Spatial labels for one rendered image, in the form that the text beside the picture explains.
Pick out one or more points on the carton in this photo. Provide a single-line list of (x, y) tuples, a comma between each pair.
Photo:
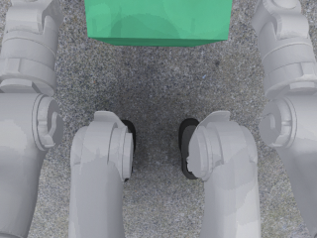
[(158, 23)]

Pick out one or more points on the right robot shin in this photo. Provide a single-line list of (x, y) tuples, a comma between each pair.
[(218, 116)]

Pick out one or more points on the robot right forearm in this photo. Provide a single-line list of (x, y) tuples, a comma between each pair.
[(290, 67)]

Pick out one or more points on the robot left upper arm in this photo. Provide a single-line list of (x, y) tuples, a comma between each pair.
[(30, 124)]

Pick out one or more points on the robot right foot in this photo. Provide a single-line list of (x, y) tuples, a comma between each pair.
[(185, 132)]

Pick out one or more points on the robot left forearm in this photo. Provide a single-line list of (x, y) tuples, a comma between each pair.
[(29, 47)]

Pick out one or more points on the robot right upper arm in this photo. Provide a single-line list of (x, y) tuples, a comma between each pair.
[(289, 124)]

